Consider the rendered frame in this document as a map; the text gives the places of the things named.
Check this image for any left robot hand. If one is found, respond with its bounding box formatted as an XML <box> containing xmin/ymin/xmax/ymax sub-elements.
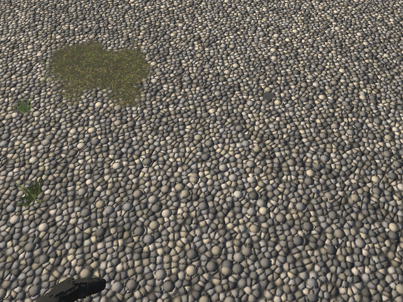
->
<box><xmin>36</xmin><ymin>277</ymin><xmax>106</xmax><ymax>302</ymax></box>

